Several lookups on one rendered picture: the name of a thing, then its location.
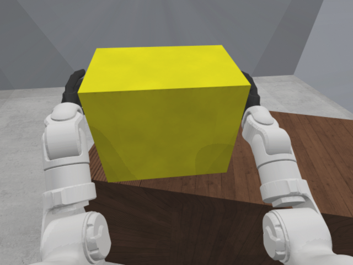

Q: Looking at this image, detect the robot left hand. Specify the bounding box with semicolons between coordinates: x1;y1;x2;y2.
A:
61;69;85;115

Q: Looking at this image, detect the robot right forearm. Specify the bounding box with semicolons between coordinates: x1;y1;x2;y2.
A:
242;105;332;249

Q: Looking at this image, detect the robot right hand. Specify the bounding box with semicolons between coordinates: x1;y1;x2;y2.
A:
241;71;260;119

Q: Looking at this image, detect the robot left forearm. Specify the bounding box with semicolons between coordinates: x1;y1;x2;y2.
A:
40;102;97;261

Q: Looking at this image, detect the robot right upper arm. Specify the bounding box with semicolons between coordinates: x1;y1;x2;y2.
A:
263;208;353;265

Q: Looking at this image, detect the robot left upper arm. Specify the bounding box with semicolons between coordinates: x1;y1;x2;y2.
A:
29;211;111;265

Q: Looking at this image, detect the carton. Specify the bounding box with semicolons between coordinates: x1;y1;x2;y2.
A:
78;45;251;182

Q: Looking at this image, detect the pedestal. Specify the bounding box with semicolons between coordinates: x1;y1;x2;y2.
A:
84;111;353;265

